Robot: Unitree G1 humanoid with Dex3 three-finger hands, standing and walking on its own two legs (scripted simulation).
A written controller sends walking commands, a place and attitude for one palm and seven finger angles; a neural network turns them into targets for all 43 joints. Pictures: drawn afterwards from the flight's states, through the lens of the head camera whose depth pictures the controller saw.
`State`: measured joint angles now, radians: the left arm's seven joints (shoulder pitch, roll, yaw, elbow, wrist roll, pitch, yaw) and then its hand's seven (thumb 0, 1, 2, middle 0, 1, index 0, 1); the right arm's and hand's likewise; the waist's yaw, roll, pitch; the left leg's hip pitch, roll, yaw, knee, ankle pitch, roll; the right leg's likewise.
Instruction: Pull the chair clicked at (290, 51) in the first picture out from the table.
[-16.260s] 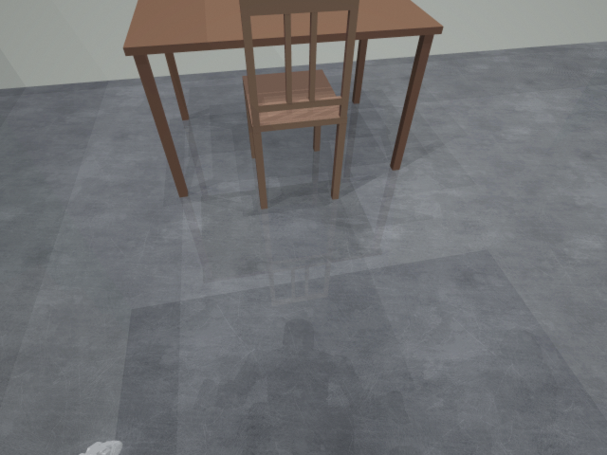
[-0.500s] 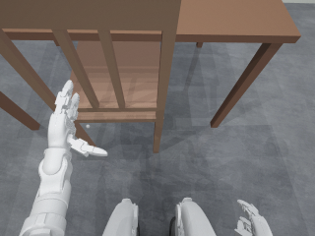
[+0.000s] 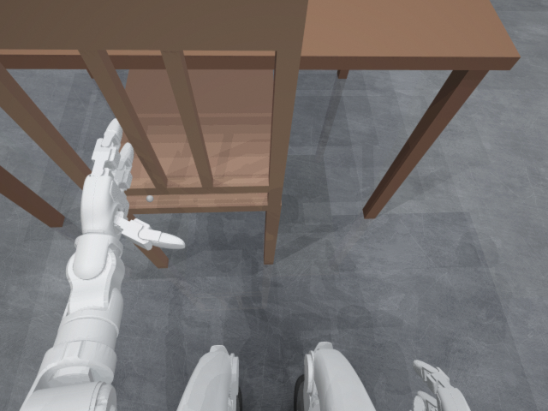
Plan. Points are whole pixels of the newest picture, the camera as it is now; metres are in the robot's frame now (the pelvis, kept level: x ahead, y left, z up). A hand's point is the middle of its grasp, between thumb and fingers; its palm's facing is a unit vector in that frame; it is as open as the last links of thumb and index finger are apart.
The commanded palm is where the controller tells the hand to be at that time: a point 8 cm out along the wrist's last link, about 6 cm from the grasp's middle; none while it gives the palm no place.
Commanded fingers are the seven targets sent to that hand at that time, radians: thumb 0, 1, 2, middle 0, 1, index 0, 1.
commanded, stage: push the fingers through the gap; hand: left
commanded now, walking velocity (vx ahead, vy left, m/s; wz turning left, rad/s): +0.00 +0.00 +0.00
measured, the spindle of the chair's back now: (135, 133) +0.51 +0.22 +0.03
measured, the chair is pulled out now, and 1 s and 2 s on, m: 0.00 0.00 0.00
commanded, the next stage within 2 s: hook a spindle and tug to test in 1.20 s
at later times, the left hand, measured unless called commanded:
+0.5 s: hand (150, 169) +0.45 +0.19 +0.02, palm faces +0.05 -1.00 -0.04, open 16.9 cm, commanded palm +0.43 +0.23 +0.02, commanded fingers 0.00 -0.50 0.30 -0.06 -0.08 -0.06 -0.08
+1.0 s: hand (154, 152) +0.49 +0.19 +0.02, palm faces +0.06 -1.00 -0.03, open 16.9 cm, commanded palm +0.45 +0.23 +0.02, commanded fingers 0.00 -0.50 0.30 -0.06 -0.08 -0.06 -0.08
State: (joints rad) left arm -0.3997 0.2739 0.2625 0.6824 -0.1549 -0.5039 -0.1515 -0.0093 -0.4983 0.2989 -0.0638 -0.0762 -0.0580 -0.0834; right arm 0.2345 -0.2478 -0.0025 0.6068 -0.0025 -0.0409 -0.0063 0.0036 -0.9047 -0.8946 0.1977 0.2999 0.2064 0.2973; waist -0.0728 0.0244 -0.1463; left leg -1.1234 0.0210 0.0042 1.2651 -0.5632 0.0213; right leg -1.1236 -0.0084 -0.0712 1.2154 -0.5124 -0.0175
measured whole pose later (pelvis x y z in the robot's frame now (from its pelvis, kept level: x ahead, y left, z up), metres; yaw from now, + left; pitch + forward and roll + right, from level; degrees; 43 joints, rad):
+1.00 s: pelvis +0.00 +0.01 -0.01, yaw -1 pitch +28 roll -3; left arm -0.73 0.39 0.39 1.00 -0.09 -0.52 -0.15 -0.01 -0.50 0.30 -0.06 -0.08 -0.06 -0.08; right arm 0.31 -0.25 0.01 0.62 -0.03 0.07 0.02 0.00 -0.91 -0.89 0.20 0.30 0.21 0.30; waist -0.14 0.04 -0.14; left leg -1.21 0.03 0.01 1.29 -0.57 0.04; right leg -1.20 0.00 -0.06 1.21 -0.50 0.00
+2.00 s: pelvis +0.00 +0.01 +0.00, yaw -1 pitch +27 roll -3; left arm -0.72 0.37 0.34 1.00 -0.11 -0.54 -0.11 0.00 0.15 0.58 -0.47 -1.36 -0.42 -1.37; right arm 0.30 -0.25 0.00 0.63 -0.03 0.08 0.02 0.00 -0.91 -0.89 0.20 0.30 0.21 0.30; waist -0.13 0.03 -0.14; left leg -1.19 0.02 -0.01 1.28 -0.57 0.03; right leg -1.18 0.00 -0.08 1.21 -0.51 -0.01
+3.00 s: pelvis +0.04 +0.01 +0.04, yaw +0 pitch +22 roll -2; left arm -0.46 0.28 0.20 0.66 -0.07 -0.32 0.01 0.01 0.73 0.80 -0.43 -1.40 -0.41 -1.45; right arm 0.24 -0.22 -0.01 0.57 0.02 0.11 -0.03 0.00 -0.91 -0.89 0.20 0.30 0.20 0.30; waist -0.09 0.03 -0.06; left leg -0.92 0.00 0.01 1.08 -0.55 0.05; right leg -0.92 -0.01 -0.06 1.03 -0.50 0.00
